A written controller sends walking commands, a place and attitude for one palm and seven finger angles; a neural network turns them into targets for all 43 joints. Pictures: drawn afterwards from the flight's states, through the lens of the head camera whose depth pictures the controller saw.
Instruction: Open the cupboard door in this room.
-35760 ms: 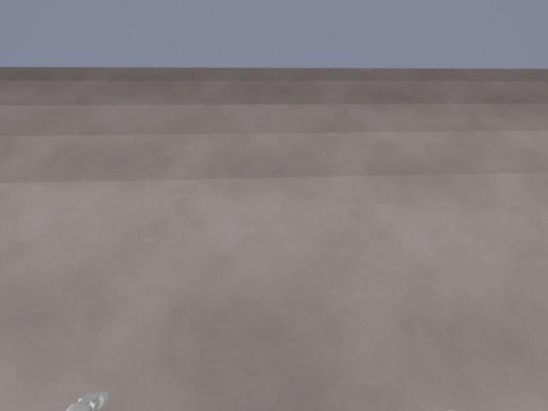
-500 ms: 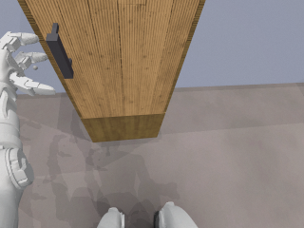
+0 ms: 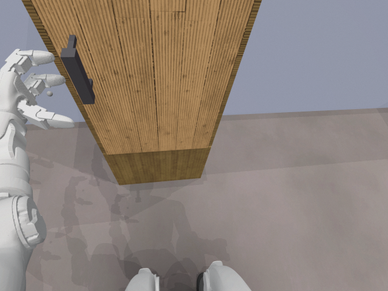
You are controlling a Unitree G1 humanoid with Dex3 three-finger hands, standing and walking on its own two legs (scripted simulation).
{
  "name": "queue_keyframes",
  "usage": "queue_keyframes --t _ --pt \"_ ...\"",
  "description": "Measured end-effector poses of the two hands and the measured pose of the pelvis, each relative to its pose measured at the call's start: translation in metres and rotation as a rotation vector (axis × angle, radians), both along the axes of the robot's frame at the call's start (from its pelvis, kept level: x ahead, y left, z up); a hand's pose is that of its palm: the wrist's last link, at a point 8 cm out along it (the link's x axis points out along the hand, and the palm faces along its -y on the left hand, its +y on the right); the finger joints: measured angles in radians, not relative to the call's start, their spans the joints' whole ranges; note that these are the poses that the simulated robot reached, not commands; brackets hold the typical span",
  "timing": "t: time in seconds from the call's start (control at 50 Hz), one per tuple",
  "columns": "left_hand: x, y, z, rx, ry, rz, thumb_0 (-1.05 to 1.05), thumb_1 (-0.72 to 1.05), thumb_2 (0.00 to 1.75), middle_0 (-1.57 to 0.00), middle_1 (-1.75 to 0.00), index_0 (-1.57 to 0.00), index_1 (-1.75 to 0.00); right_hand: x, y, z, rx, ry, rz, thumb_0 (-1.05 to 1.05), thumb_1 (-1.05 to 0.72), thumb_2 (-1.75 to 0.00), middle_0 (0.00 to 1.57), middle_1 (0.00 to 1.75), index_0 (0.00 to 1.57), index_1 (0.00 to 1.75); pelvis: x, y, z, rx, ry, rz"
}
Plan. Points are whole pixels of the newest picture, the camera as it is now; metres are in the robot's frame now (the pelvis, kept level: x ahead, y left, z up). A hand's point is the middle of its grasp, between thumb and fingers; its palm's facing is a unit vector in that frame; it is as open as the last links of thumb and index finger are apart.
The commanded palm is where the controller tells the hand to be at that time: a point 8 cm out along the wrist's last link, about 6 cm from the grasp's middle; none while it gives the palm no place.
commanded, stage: slide the fingers in behind the handle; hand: left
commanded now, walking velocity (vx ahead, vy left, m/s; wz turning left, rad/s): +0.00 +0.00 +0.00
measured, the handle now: (81, 71) +0.54 +0.21 +0.09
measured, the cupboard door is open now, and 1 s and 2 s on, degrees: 0 0 0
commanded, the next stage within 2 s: close the thumb around the handle in 1.34 s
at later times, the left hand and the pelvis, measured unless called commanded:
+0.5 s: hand (68, 92) +0.48 +0.22 +0.09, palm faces +0.04 -1.00 -0.01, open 14.0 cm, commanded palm +0.46 +0.26 +0.09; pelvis +0.01 +0.00 +0.00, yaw +0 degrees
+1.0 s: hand (90, 94) +0.48 +0.18 +0.09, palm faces +0.08 -1.00 -0.02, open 14.1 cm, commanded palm +0.45 +0.23 +0.09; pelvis +0.00 -0.01 +0.00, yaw +1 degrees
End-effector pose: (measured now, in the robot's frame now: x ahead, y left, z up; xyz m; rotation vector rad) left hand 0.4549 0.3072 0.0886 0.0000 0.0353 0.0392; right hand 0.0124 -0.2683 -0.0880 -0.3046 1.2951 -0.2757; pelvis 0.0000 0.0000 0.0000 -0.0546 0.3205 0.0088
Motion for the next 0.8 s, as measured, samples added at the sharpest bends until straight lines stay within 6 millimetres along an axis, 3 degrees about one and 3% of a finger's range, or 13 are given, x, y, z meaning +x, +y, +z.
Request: queue_keyframes --t 0.22,0.44,0.64,0.8 --pt "0.008 -0.016 -0.003 0.0 0.0 0.009 -0.01 -0.5 0.3 -0.3 -1.2 -0.3 -1.2 0.016 0.009 -0.003 0.026 -0.041 0.011 0.01 -0.9 -0.9 0.2 0.3 0.21 0.3 0.004 0.003 0.0 0.001 0.001 -0.001" --pt "0.005 -0.024 -0.002 0.001 -0.005 0.013 -0.01 -0.5 0.3 -0.3 -1.2 -0.3 -1.2 0.014 0.016 -0.006 0.06 -0.028 0.002 0.01 -0.9 -0.9 0.2 0.3 0.21 0.3 0.009 0.004 0.002 0.002 -0.009 -0.001" --pt "0.008 -0.052 -0.004 -0.014 -0.006 0.006 -0.01 -0.5 0.3 -0.3 -1.2 -0.3 -1.2 0.014 0.011 -0.008 0.064 -0.038 0.004 0.01 -0.9 -0.9 0.2 0.3 0.21 0.3 0.006 0.001 0.001 0.01 -0.015 0.001" --pt "0.003 -0.064 0.003 0.022 -0.037 0.019 -0.01 -0.5 0.3 -0.3 -1.2 -0.3 -1.2 0.01 0.006 -0.01 0.077 -0.057 -0.009 0.01 -0.91 -0.9 0.2 0.3 0.21 0.3 0.003 -0.005 0.002 0.018 -0.023 -0.008"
